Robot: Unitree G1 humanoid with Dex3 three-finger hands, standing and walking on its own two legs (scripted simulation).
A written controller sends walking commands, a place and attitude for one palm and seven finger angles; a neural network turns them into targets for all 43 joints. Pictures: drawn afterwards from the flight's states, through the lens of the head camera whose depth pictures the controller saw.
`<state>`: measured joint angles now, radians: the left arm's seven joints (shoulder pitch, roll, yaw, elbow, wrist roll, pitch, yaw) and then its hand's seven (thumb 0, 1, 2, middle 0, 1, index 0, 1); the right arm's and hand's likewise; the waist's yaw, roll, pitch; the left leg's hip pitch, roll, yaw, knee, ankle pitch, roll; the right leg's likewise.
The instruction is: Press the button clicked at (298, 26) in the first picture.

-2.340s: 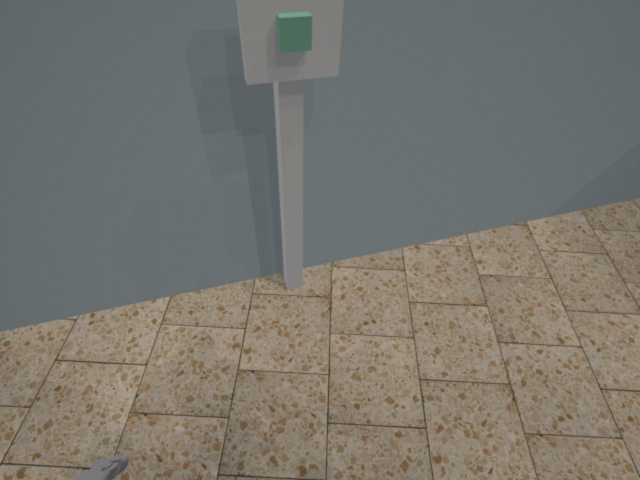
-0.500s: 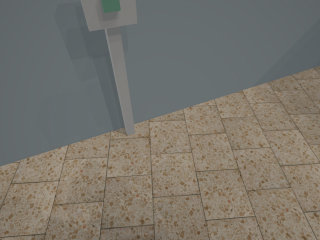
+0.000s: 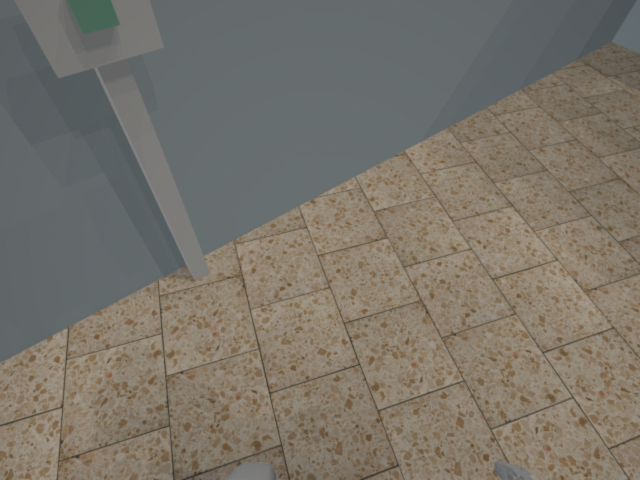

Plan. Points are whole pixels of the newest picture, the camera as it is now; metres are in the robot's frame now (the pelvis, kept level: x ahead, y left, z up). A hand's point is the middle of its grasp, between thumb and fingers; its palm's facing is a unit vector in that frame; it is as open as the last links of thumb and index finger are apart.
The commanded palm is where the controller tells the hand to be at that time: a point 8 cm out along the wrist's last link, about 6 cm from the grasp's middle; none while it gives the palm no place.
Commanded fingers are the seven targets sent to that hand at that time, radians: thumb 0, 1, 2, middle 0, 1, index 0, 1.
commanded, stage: walk to a spot facing it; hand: left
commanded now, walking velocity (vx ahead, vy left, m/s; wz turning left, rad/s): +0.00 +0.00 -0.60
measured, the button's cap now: (91, 7) +0.78 +0.48 +0.17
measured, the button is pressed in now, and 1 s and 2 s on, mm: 0 0 0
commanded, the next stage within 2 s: turn to face it in 1.50 s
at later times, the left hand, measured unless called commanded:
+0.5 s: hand out of the picture +0.12 +0.22 -0.16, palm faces -0.32 -0.93 -0.18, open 7.4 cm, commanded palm none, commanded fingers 0.00 0.90 0.90 -0.20 -0.30 -0.20 -0.30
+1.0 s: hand (269, 449) +0.18 +0.10 -0.17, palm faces -0.50 -0.85 -0.17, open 7.4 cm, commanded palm none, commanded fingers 0.00 0.90 0.90 -0.20 -0.30 -0.20 -0.30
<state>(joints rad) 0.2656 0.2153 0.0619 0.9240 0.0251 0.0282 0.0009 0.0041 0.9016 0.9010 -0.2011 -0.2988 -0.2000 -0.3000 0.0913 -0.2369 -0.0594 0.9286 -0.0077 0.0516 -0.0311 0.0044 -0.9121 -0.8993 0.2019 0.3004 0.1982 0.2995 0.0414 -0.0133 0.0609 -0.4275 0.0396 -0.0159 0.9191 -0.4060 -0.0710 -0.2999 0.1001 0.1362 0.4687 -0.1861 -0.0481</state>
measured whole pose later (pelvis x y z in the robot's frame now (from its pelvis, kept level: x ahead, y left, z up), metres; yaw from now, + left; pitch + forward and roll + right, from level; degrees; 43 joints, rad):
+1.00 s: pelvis +0.09 -0.06 +0.00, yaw -33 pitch +0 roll -1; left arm 0.35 0.16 0.04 1.05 0.03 -0.06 -0.01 0.00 0.90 0.90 -0.20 -0.30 -0.20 -0.30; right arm 0.17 -0.20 -0.06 0.94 -0.03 -0.01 0.03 0.00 -0.91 -0.90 0.20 0.30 0.20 0.30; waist 0.00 0.02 0.03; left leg -0.59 0.15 0.08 0.88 -0.19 -0.06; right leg -0.02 0.04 -0.02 0.34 -0.31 -0.03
